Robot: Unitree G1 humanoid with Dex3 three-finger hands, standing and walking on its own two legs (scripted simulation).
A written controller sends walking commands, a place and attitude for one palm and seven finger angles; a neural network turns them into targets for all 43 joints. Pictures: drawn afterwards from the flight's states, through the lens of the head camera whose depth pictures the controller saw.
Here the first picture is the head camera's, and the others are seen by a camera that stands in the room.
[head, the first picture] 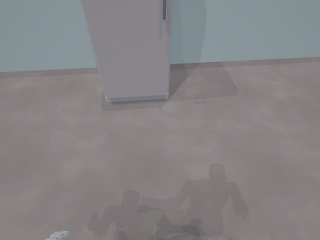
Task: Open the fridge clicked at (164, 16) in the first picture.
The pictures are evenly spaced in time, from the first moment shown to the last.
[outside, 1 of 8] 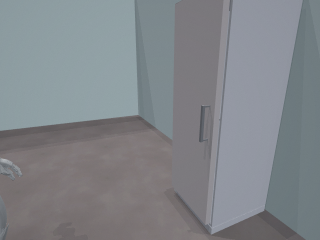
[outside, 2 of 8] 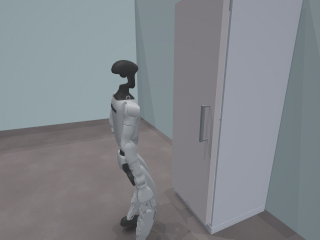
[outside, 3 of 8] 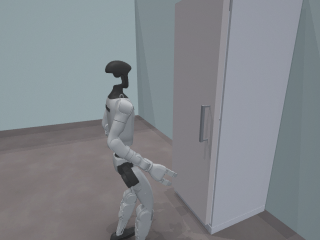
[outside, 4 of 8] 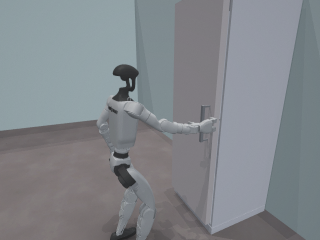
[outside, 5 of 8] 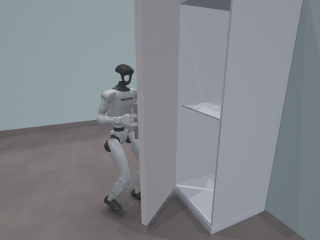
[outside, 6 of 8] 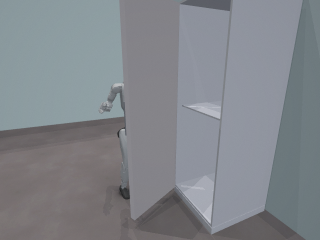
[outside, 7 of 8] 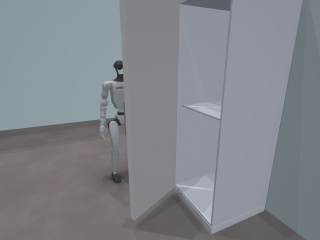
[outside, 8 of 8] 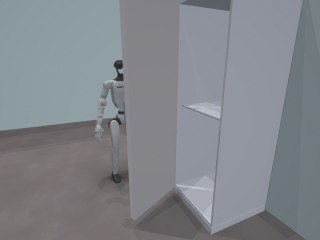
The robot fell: no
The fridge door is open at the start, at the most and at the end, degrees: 0 69 64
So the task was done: yes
